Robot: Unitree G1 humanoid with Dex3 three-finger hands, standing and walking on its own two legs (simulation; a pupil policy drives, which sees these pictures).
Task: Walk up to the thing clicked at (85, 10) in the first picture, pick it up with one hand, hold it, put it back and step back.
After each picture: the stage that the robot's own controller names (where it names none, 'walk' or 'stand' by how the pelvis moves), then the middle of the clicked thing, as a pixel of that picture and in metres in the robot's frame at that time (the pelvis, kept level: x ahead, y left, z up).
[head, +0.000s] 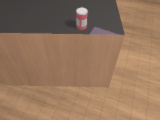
stand; (81, 19) +0.85 -0.02 -0.08
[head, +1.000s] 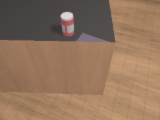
walk; (67, 24) +0.75 +0.09 -0.06
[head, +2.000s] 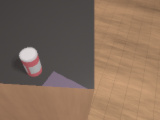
stand; (31, 62) +0.45 +0.22 -0.05
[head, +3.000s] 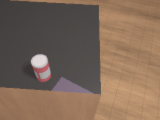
stand; (41, 68) +0.46 +0.18 -0.08
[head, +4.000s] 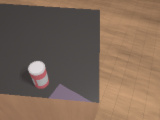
stand; (39, 75) +0.44 +0.19 -0.08
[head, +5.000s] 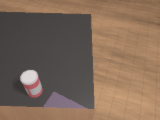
stand; (32, 84) +0.40 +0.21 -0.08
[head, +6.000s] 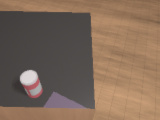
stand; (32, 84) +0.40 +0.21 -0.08
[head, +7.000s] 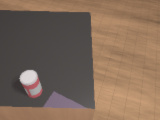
rise first; (31, 84) +0.40 +0.21 -0.08
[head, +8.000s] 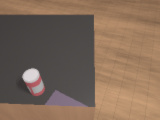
rise first; (34, 82) +0.41 +0.23 -0.08
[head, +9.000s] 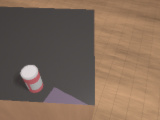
go down; (32, 79) +0.41 +0.22 -0.08
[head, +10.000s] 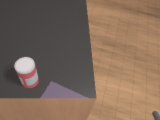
go down; (27, 73) +0.41 +0.20 -0.04
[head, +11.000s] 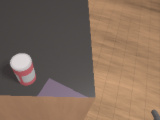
close in; (24, 70) +0.41 +0.20 -0.03
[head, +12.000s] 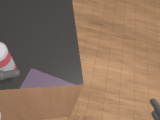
close; (1, 61) +0.42 +0.23 +0.00
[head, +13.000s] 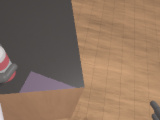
close; out of the picture +0.41 +0.23 +0.01
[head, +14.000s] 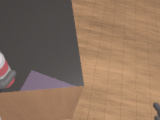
lift; out of the picture +0.39 +0.23 +0.01
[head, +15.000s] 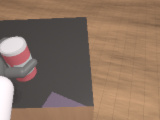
lift; (19, 60) +0.34 +0.18 +0.17
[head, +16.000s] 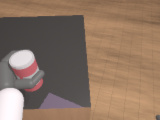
hold; (27, 71) +0.34 +0.17 +0.11
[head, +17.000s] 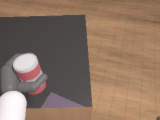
hold; (31, 74) +0.33 +0.16 +0.10
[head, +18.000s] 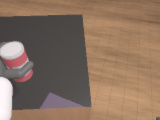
crouch; (17, 62) +0.37 +0.20 +0.11
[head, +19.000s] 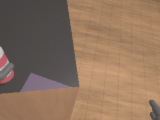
lower; out of the picture +0.42 +0.23 +0.00
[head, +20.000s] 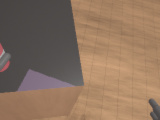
lower; out of the picture +0.44 +0.24 +0.01
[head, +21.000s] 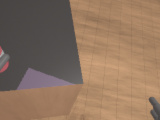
lower; out of the picture +0.44 +0.24 +0.01
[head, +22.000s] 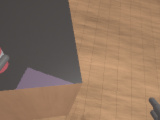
lower; out of the picture +0.43 +0.24 +0.01
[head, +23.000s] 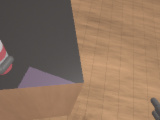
loosen; out of the picture +0.43 +0.23 +0.02
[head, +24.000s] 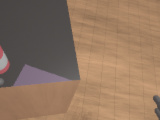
withdraw; out of the picture +0.43 +0.23 +0.02
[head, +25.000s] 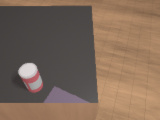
sink last; (31, 78) +0.40 +0.22 -0.04
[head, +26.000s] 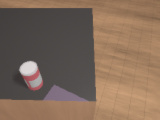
stand; (32, 76) +0.42 +0.23 -0.04
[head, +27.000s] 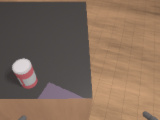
stand; (25, 74) +0.42 +0.23 -0.04
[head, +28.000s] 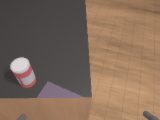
stand; (24, 73) +0.42 +0.23 -0.03
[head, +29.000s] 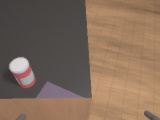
stand; (23, 73) +0.41 +0.23 -0.03
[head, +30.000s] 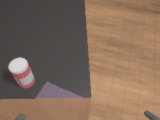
stand; (22, 73) +0.41 +0.23 -0.02
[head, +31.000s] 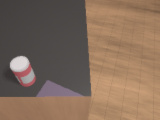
stand; (23, 72) +0.42 +0.23 -0.03
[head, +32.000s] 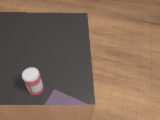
walk; (33, 81) +0.42 +0.21 -0.08
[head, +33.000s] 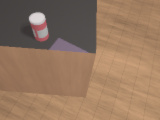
walk; (39, 27) +0.62 +0.17 -0.06
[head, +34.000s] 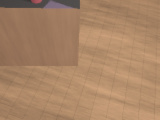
walk; out of the picture +0.93 +0.27 -0.05
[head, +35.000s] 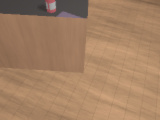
stand; (50, 2) +1.05 +0.20 -0.08
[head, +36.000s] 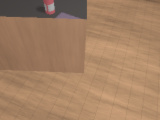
stand; (49, 4) +1.04 +0.20 -0.09
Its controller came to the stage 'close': yes
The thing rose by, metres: 0.22
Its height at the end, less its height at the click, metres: +0.00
